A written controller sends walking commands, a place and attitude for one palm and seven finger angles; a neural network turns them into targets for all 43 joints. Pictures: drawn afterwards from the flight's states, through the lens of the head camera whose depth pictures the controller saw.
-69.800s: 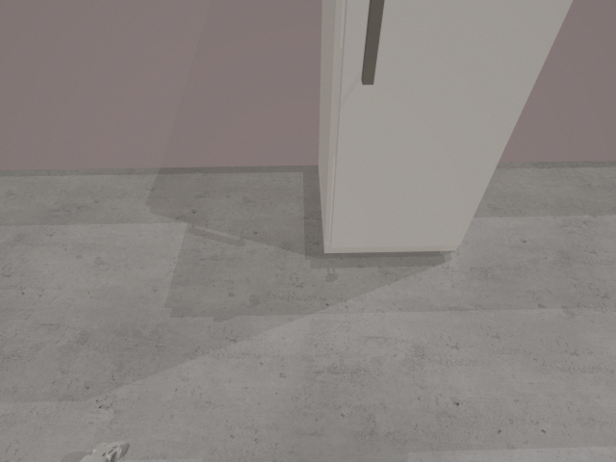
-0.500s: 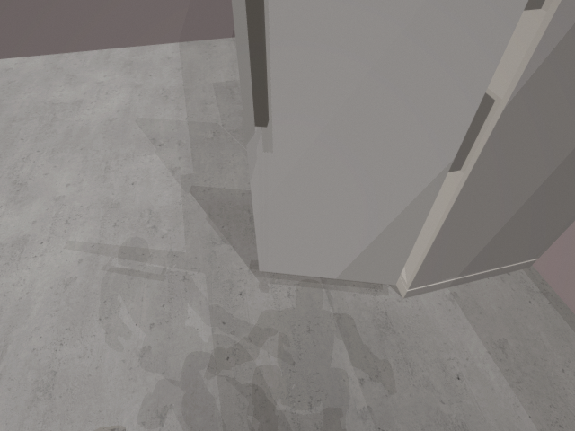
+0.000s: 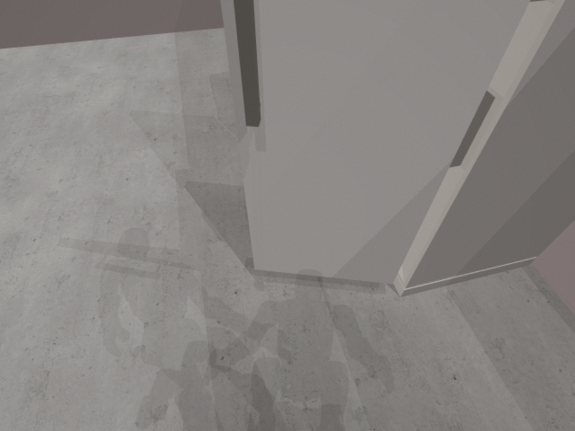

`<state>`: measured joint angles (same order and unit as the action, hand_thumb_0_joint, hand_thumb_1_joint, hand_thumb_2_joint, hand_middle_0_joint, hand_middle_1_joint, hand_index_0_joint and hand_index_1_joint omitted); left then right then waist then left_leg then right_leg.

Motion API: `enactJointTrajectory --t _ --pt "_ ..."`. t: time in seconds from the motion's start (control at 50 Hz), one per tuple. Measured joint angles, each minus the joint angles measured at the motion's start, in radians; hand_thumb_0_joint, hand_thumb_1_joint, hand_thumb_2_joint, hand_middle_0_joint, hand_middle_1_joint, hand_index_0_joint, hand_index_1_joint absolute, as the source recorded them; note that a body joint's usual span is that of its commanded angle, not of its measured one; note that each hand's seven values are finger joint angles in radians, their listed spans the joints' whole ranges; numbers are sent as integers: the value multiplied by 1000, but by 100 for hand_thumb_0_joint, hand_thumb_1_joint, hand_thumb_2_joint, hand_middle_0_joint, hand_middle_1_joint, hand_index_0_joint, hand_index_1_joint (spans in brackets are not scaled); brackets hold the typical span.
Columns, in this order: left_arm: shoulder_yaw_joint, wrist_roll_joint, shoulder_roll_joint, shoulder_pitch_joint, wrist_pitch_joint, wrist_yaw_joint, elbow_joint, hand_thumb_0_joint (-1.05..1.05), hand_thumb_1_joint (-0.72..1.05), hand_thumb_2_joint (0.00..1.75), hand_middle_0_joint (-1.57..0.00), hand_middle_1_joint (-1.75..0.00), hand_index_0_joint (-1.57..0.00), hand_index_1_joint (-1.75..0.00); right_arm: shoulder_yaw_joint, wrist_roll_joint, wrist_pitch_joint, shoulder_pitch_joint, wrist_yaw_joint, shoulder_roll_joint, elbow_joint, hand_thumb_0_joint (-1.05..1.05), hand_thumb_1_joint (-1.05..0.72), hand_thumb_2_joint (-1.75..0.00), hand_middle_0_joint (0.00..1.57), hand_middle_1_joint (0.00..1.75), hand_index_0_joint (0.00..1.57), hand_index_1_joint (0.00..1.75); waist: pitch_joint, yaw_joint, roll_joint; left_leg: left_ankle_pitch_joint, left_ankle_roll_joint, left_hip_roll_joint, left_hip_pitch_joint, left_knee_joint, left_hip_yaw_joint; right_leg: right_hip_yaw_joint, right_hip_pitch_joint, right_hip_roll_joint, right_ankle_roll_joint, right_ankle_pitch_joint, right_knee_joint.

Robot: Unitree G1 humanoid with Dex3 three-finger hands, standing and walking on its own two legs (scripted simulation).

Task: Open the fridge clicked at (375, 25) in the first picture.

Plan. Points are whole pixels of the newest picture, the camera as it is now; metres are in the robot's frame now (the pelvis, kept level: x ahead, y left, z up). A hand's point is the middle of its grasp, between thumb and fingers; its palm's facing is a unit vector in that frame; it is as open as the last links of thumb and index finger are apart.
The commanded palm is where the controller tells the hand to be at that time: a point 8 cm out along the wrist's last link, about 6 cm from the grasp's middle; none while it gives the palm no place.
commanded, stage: look to check the result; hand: left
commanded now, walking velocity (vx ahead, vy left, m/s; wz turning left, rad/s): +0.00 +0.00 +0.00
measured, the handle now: (247, 5) +0.72 +0.11 +0.25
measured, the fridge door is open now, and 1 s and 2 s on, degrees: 69 69 69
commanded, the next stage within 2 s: stand and wait in 0.12 s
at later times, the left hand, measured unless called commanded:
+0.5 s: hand out of the picture +0.07 +0.22 -0.16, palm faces -0.03 -0.95 -0.30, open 7.4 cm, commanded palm none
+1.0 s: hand out of the picture +0.06 +0.23 -0.16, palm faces -0.03 -0.95 -0.31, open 7.4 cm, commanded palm none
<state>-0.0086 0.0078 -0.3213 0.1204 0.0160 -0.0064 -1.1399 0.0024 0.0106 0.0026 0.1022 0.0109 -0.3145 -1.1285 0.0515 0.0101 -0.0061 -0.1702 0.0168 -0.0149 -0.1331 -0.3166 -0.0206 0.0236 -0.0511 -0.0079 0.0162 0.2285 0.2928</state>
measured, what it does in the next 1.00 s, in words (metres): stands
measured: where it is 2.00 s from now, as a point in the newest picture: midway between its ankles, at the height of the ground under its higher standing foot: outside the picture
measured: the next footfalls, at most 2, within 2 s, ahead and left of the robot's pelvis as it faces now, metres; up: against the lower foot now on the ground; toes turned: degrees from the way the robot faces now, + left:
none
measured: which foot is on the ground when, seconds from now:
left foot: down 0.00-1.00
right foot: down 0.00-1.00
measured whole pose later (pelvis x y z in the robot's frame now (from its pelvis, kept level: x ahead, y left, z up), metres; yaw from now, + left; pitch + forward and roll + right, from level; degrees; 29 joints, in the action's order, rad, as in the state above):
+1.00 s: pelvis -0.01 +0.00 +0.00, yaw -1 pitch -2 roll +0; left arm -0.01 0.01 -0.30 0.14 0.02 -0.01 -1.15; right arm 0.00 0.01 0.00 0.13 0.02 -0.29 -1.14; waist 0.05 0.01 0.00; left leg -0.16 0.01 0.00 -0.12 -0.31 -0.03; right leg 0.01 -0.04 -0.02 0.02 0.21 0.28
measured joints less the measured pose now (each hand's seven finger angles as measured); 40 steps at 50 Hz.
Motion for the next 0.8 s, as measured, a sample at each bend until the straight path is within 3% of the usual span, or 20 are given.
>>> enactJointTrajectory --t 0.8 --pt "1 -2 24 12 2 -2 -3 0 90 90 -20 -30 -20 -30 -1 1 -2 29 6 18 -13 0 -90 -89 20 30 21 30 -2 5 5 6 -10 15 16 10 -8 -10 15 -14 10 -14 -17"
